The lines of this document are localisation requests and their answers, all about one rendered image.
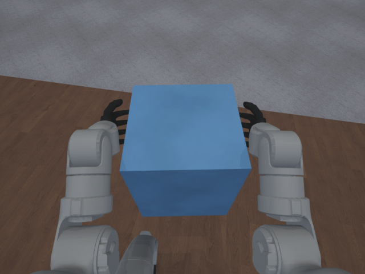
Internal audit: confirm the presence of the carton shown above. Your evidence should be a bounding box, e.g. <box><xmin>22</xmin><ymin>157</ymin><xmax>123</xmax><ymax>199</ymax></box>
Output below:
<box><xmin>120</xmin><ymin>84</ymin><xmax>252</xmax><ymax>217</ymax></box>

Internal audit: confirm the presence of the right robot hand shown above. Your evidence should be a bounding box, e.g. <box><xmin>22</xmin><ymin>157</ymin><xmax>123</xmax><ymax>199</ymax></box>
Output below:
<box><xmin>239</xmin><ymin>102</ymin><xmax>266</xmax><ymax>147</ymax></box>

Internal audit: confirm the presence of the left robot hand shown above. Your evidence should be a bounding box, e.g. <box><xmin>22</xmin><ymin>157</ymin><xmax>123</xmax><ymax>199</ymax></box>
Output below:
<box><xmin>100</xmin><ymin>99</ymin><xmax>129</xmax><ymax>144</ymax></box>

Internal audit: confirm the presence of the right robot upper arm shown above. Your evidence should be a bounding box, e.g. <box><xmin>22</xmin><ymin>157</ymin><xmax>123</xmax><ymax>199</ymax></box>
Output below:
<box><xmin>252</xmin><ymin>224</ymin><xmax>352</xmax><ymax>274</ymax></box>

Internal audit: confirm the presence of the left robot upper arm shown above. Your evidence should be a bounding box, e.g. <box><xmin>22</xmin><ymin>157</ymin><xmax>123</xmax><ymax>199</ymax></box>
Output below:
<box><xmin>31</xmin><ymin>225</ymin><xmax>119</xmax><ymax>274</ymax></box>

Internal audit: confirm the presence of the robot left thigh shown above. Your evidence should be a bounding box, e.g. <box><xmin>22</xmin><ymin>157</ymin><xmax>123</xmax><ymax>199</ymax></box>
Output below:
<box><xmin>115</xmin><ymin>235</ymin><xmax>158</xmax><ymax>274</ymax></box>

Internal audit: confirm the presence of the left robot forearm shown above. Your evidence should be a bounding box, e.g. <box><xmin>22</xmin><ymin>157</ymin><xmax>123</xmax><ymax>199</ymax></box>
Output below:
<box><xmin>51</xmin><ymin>120</ymin><xmax>120</xmax><ymax>263</ymax></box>

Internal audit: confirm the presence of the right robot forearm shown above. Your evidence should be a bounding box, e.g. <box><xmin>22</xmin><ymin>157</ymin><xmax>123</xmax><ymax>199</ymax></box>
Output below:
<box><xmin>249</xmin><ymin>122</ymin><xmax>321</xmax><ymax>260</ymax></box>

